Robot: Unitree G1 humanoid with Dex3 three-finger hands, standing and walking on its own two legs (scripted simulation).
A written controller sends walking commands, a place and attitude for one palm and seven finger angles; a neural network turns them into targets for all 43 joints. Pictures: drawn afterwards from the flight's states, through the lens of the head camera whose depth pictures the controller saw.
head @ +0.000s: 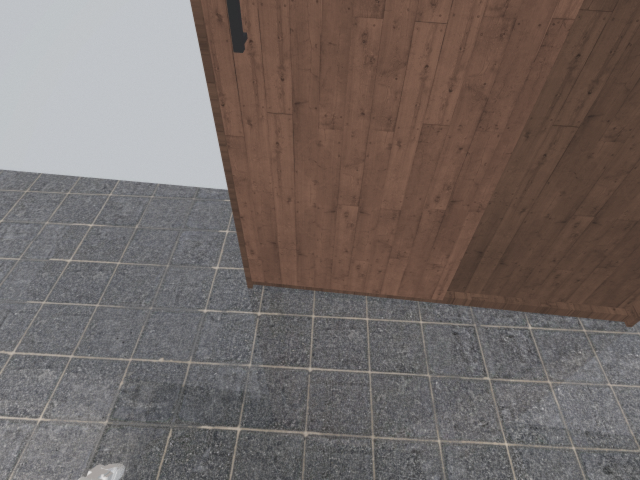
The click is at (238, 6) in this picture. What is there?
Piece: wardrobe's sliding door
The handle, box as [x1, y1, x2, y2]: [226, 0, 247, 52]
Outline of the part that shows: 226,0 233,51 242,52 244,49 243,44 247,38 246,33 242,31 239,2 238,0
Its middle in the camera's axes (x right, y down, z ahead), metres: -0.16 -0.46 +0.71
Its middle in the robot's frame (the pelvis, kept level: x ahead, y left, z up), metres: +0.86 +0.21 +0.25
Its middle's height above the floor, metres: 1.02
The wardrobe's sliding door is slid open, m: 0.00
